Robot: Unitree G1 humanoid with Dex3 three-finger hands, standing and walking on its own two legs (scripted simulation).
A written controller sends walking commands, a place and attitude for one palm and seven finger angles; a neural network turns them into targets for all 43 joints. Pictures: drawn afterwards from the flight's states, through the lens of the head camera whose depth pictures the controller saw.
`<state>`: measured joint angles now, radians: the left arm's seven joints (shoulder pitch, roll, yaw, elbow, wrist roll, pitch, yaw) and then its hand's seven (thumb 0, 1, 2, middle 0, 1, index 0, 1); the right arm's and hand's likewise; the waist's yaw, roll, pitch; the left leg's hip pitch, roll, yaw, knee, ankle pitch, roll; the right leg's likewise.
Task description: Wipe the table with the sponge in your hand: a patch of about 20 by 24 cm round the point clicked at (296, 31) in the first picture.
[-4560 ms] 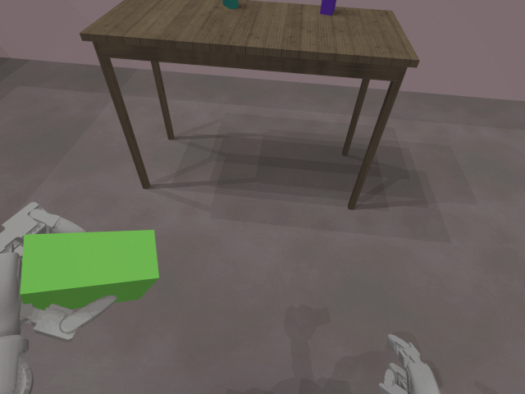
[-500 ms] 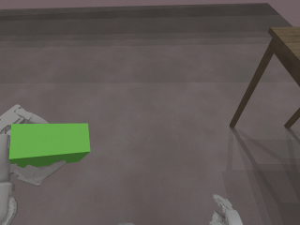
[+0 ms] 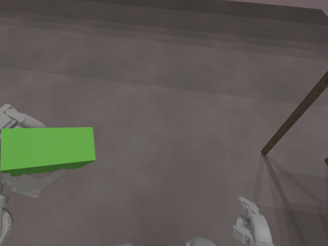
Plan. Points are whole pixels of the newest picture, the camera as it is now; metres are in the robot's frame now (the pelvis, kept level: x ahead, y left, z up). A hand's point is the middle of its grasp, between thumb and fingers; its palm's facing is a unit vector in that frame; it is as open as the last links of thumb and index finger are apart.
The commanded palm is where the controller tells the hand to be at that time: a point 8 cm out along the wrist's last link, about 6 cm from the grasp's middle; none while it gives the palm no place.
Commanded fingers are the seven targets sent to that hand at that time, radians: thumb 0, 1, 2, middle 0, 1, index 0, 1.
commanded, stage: walk to a spot facing it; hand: left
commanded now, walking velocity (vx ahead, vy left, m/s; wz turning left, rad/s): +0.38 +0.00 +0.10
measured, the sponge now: (62, 151) +0.25 +0.20 +0.16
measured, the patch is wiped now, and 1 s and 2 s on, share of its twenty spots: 0.00 0.00 0.00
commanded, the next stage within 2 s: turn to face it in 0.58 s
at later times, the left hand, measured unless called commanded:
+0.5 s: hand (83, 116) +0.31 +0.17 +0.18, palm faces +0.41 -0.77 -0.49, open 10.2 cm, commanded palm +0.23 +0.23 +0.19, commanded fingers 0.00 0.10 1.30 -1.20 -1.60 -1.20 -1.60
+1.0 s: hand (83, 96) +0.34 +0.18 +0.20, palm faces +0.58 -0.66 -0.48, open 10.3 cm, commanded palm +0.30 +0.21 +0.19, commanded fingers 0.00 0.10 1.30 -1.20 -1.60 -1.20 -1.60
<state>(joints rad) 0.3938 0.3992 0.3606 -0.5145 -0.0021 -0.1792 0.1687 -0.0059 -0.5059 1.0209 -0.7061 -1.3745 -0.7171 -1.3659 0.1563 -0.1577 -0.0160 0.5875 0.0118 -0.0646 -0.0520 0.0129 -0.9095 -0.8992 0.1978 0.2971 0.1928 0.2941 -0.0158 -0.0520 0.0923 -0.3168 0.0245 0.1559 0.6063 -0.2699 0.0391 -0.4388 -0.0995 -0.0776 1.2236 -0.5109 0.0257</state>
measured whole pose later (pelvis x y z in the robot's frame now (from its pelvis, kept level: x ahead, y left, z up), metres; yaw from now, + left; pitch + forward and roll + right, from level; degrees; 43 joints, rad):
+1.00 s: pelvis +0.20 -0.09 +0.00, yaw +11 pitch -2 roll +1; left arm 0.48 0.39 0.37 -0.60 -0.02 -0.20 0.15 -0.01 -0.52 1.03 -0.70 -1.38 -0.72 -1.37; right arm 0.17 -0.10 0.06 0.57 0.01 -0.12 -0.02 0.01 -0.90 -0.90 0.21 0.30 0.20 0.30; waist 0.09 0.03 0.08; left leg -0.31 0.13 0.14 0.61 -0.25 -0.06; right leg -0.37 -0.04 -0.13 0.69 -0.33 0.06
